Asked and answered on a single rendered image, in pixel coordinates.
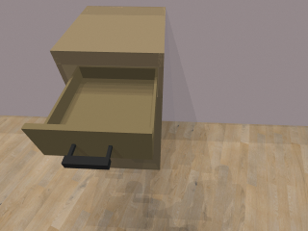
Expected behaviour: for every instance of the drawer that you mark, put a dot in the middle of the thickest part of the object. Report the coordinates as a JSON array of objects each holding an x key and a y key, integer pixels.
[{"x": 102, "y": 106}]

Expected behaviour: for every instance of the handle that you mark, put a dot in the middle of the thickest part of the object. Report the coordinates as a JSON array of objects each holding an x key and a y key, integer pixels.
[{"x": 87, "y": 162}]

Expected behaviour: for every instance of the cabinet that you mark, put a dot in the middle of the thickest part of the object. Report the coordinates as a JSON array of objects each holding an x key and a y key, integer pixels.
[{"x": 127, "y": 36}]

